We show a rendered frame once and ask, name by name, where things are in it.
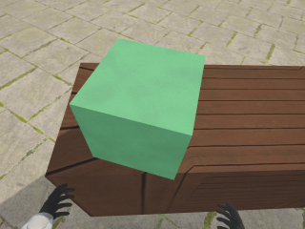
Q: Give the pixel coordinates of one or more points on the right robot hand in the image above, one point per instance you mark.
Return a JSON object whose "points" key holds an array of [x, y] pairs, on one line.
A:
{"points": [[234, 222]]}

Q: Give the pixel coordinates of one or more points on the left robot forearm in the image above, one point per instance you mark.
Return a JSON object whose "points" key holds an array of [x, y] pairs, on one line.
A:
{"points": [[41, 220]]}

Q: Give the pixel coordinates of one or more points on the carton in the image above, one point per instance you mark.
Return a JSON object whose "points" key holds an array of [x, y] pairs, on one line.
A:
{"points": [[138, 107]]}

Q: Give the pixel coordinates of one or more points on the left robot hand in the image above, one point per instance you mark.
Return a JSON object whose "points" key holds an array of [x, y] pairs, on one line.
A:
{"points": [[52, 204]]}

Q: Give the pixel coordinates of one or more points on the pedestal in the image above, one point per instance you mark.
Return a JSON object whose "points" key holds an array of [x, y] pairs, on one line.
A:
{"points": [[247, 148]]}

